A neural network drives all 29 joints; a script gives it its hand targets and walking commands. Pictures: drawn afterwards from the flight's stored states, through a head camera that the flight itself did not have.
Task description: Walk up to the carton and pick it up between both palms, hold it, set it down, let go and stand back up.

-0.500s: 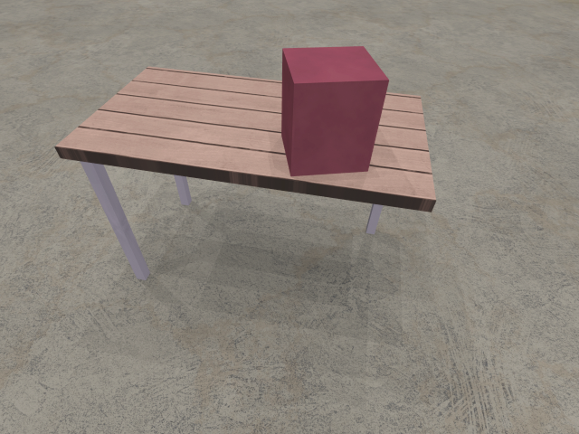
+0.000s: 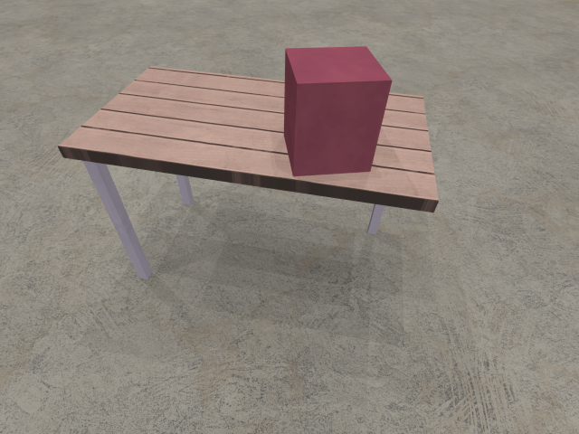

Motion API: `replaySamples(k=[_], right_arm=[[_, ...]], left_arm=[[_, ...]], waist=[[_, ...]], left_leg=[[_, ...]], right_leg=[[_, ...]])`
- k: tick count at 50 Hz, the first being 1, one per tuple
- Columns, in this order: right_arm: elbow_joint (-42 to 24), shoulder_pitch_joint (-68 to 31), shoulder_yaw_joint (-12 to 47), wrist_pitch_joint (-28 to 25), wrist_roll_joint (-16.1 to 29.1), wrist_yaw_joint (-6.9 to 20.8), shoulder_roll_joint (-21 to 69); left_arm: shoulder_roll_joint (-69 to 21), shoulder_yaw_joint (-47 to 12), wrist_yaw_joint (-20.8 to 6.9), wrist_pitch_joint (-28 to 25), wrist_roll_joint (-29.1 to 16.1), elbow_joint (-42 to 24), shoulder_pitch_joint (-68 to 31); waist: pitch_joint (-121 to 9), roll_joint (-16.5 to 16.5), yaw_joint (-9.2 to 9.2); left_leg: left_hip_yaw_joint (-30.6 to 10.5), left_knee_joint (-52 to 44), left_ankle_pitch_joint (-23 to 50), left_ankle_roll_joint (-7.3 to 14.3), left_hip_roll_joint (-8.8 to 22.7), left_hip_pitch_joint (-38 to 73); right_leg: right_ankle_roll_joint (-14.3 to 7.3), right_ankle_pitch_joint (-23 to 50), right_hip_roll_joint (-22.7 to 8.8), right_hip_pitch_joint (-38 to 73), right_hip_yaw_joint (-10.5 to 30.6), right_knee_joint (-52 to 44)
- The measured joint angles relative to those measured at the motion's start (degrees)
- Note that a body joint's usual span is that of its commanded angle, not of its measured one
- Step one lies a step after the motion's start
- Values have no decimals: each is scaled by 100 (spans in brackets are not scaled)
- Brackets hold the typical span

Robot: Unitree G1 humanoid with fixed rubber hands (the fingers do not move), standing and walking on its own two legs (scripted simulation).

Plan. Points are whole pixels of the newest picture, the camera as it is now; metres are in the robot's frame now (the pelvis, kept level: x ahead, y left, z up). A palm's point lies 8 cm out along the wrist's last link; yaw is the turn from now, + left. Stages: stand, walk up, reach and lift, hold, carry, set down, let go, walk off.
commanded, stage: walk up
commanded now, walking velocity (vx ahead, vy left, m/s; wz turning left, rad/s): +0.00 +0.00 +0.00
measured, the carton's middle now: (329, 112) +0.89 -0.12 +0.02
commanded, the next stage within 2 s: none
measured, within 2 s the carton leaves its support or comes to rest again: neither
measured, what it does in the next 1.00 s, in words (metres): walks ahead: right foot, then left foot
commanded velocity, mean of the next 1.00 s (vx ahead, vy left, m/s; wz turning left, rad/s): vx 0.00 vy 0.00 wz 0.00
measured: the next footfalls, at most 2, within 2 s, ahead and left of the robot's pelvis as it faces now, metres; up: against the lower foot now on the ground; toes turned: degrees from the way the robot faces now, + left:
right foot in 0.40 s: +0.11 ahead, -0.17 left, +0.00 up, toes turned -5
left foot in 0.78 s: +0.34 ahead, +0.12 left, +0.00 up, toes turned -3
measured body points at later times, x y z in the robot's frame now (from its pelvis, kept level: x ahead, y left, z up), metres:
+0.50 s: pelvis +0.05 -0.04 -0.03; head +0.05 -0.07 +0.42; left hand +0.14 +0.27 -0.11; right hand +0.10 -0.37 -0.14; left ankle +0.03 +0.09 -0.70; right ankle +0.07 -0.16 -0.75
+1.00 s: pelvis +0.22 -0.01 -0.05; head +0.22 -0.01 +0.40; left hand +0.38 +0.29 -0.11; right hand +0.30 -0.35 -0.11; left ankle +0.30 +0.12 -0.75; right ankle +0.22 -0.13 -0.71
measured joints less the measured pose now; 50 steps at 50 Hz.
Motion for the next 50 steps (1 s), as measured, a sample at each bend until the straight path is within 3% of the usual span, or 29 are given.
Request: replaySamples(k=[9,12,14,16,18,20,21,23,25,27,33,39,41,43,45,47,50], right_arm=[[-18,24,-38,2,-37,26,1],[-332,181,-142,-29,-244,110,22],[-605,327,-206,-74,-351,105,35],[-855,511,-283,-107,-409,95,12],[-1054,686,-351,-99,-429,106,-79],[-1210,825,-396,-45,-413,145,-221],[-1273,882,-416,0,-405,172,-303],[-1378,945,-445,106,-351,226,-413],[-1562,973,-446,164,-300,268,-523],[-1778,983,-450,158,-298,316,-623],[-2294,916,-451,185,-289,492,-677],[-2723,765,-385,130,-257,528,-642],[-2831,708,-355,29,-300,464,-614],[-2915,688,-308,-13,-247,373,-564],[-2915,722,-252,-30,-231,275,-505],[-2870,798,-214,-36,-240,214,-501],[-2834,925,-229,-15,-278,188,-602]], left_arm=[[1,29,-19,0,34,-39,60],[46,158,-129,10,144,-406,394],[116,219,-183,15,195,-705,617],[188,263,-239,-4,238,-995,800],[241,283,-295,-35,263,-1252,949],[291,294,-317,-80,273,-1486,1083],[307,300,-301,-115,278,-1582,1134],[304,292,-228,-162,266,-1756,1246],[244,274,-139,-170,245,-1930,1381],[206,238,-78,-185,239,-2099,1530],[368,213,-45,-260,226,-2579,1812],[661,201,-96,-140,124,-2824,1885],[764,231,-111,-73,67,-2846,1826],[820,234,-90,23,18,-2825,1670],[870,222,-72,80,12,-2826,1479],[870,212,-90,89,46,-2860,1303],[819,183,-172,68,77,-2945,1156]], waist=[[-24,0,5],[-128,-96,9],[-149,-204,-32],[-148,-283,-100],[-129,-267,-152],[-88,-160,-171],[-50,-31,-182],[-31,182,-138],[13,372,-94],[56,531,-58],[127,604,95],[145,355,198],[179,73,201],[176,-98,143],[192,-250,86],[204,-346,37],[190,-345,-68]], left_leg=[[17,35,-65,23,-1,-17],[131,211,-324,118,-57,-64],[219,200,-243,112,-107,-49],[282,218,-335,72,-137,-14],[336,326,-480,12,-97,28],[394,759,-821,-46,45,-27],[372,1249,-1266,12,185,-159],[147,2620,-2014,124,251,-672],[-52,3721,-1939,130,204,-1199],[7,4071,-1568,53,316,-1595],[219,3019,-817,-77,696,-2173],[243,1797,-224,80,612,-1794],[418,2026,-25,-86,409,-1786],[516,2387,-333,-151,322,-1857],[597,2462,-543,-126,288,-1744],[687,2437,-654,-113,310,-1586],[789,2462,-864,-136,417,-1388]], right_leg=[[-40,-138,-1,-42,18,89],[-355,-1188,4,-487,202,1048],[-422,-1565,-8,-951,333,1957],[-430,-1702,-79,-1312,394,2484],[-454,-1494,-167,-1442,361,2351],[-506,-937,-165,-1307,265,1759],[-404,-539,-65,-1231,187,1676],[-273,-564,118,-1221,90,1877],[-261,-750,242,-1056,48,1837],[-288,-776,318,-842,20,1665],[-211,-970,306,-343,47,1417],[23,-1721,25,-15,184,1926],[-103,-2086,-175,-252,417,2758],[-275,-2155,-3,-819,739,4164],[-352,-2103,112,-1320,754,5101],[-386,-2129,109,-1688,621,5217],[-400,-2112,50,-1965,410,4421]])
